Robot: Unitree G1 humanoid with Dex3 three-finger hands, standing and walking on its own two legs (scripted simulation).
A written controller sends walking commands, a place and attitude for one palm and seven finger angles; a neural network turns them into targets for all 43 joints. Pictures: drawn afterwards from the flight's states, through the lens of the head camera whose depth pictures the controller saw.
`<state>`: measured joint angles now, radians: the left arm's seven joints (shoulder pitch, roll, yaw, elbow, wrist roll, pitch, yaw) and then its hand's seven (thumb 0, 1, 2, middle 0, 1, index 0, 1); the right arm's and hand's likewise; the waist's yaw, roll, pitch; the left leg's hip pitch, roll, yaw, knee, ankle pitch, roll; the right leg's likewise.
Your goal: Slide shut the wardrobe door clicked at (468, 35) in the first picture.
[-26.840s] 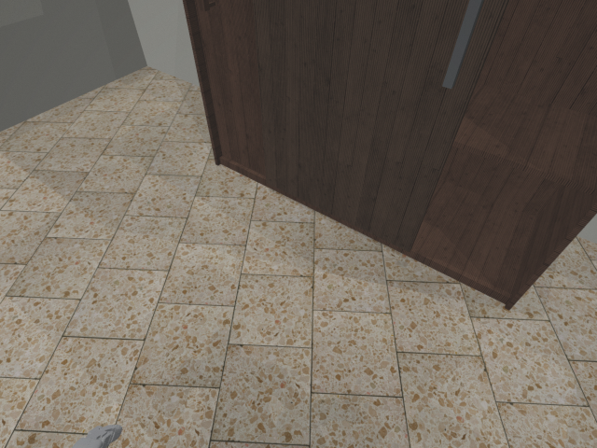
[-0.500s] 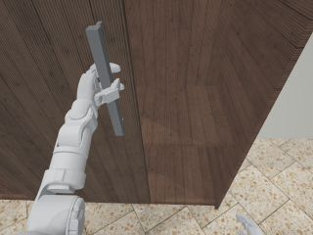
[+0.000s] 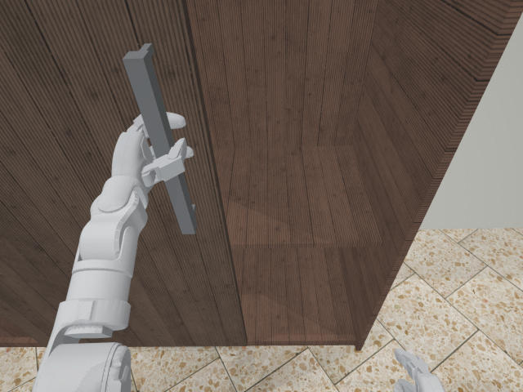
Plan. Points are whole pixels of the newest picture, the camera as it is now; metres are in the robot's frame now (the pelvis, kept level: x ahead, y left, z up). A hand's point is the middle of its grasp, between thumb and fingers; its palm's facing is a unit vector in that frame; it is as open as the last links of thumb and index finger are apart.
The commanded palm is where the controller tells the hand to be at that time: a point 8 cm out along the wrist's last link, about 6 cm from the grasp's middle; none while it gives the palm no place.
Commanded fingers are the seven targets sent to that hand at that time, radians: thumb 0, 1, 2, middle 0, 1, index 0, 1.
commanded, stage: grip the handle and tug to test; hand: left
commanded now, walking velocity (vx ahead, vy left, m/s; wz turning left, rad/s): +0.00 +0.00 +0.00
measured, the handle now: (172, 153) +0.44 +0.16 +0.18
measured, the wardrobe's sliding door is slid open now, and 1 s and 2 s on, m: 0.40 0.38 0.33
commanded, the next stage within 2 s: tug the door sideways, standing still in 0.12 s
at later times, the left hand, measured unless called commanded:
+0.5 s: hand (178, 159) +0.39 +0.14 +0.20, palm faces +0.08 -1.00 -0.03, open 5.8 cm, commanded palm +0.37 +0.16 +0.19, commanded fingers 0.00 0.90 0.90 -0.45 -1.40 -0.45 -1.40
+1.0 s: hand (194, 160) +0.39 +0.11 +0.20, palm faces +0.08 -1.00 -0.06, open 5.9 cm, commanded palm +0.37 +0.11 +0.19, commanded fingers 0.00 0.90 0.90 -0.45 -1.40 -0.45 -1.40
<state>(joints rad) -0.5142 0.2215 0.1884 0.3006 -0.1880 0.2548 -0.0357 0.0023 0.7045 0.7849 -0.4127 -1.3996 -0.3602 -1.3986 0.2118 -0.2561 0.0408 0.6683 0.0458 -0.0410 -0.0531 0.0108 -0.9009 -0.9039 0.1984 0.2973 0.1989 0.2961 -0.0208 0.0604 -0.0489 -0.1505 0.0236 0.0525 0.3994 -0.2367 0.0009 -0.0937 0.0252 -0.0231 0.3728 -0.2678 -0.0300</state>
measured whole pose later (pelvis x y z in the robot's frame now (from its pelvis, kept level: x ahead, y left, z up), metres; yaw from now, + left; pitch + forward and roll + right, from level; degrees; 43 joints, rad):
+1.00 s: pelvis -0.01 +0.02 -0.01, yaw +4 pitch +0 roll +0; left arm -0.67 0.07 -0.04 0.36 -0.13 0.25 0.17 -0.02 0.72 0.81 -0.43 -1.40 -0.29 -1.40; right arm 0.21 -0.22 0.02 0.72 0.03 -0.04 0.01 0.01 -0.90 -0.90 0.20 0.30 0.20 0.30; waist 0.03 0.06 -0.02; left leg -0.23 -0.03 -0.01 0.50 -0.26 0.03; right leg -0.14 -0.02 -0.08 0.46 -0.31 0.00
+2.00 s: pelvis +0.00 -0.13 -0.03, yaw +5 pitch -5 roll -2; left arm -0.69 0.22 0.02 0.28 -0.06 0.02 0.14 -0.08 0.72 0.81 -0.46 -1.40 -0.20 -1.35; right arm 0.13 -0.19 -0.02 0.72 0.05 0.01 -0.04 0.01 -0.90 -0.90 0.20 0.30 0.20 0.30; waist 0.10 0.01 0.17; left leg -0.26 0.08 -0.12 0.76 -0.41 -0.06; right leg -0.39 0.01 -0.01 0.77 -0.30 0.00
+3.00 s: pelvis +0.04 -0.37 -0.03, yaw +5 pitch -5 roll +0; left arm -0.41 0.18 0.01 -0.05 -0.06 -0.07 0.11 -0.08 0.68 0.80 -0.49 -1.40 -0.16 -1.36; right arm 0.02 -0.16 -0.03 0.64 0.06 0.05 0.01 0.01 -0.90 -0.90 0.20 0.30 0.20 0.30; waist 0.02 0.07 0.20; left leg -0.29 0.22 -0.01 0.85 -0.48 -0.05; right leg -0.33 0.05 -0.06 0.68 -0.26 -0.06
